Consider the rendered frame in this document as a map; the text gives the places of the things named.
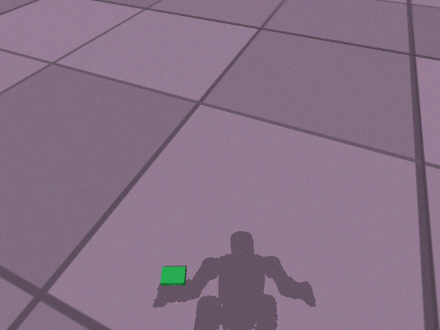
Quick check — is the small box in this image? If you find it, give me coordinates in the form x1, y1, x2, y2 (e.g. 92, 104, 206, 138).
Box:
160, 267, 186, 286

